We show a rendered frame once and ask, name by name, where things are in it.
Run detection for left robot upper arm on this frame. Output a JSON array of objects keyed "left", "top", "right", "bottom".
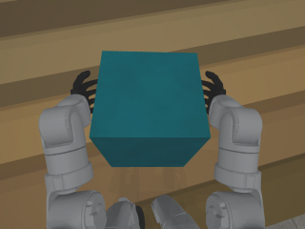
[{"left": 47, "top": 190, "right": 107, "bottom": 229}]

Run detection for robot left thigh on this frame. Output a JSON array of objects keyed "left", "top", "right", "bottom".
[{"left": 104, "top": 200, "right": 137, "bottom": 229}]

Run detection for right robot hand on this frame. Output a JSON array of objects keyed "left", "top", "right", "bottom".
[{"left": 201, "top": 71, "right": 226, "bottom": 115}]

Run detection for left robot foot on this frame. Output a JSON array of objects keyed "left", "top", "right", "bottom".
[{"left": 135, "top": 206, "right": 146, "bottom": 229}]

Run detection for left robot forearm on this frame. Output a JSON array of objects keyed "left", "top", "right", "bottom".
[{"left": 38, "top": 94, "right": 94, "bottom": 229}]

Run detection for right robot upper arm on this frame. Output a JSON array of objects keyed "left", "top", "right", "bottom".
[{"left": 206, "top": 191, "right": 266, "bottom": 229}]

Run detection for carton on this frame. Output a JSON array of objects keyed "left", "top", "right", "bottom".
[{"left": 89, "top": 51, "right": 211, "bottom": 167}]

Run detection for left robot hand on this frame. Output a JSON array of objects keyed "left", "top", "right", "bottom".
[{"left": 71, "top": 70, "right": 98, "bottom": 114}]

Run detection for right robot forearm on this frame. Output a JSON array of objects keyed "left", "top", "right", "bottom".
[{"left": 209, "top": 94, "right": 265, "bottom": 222}]

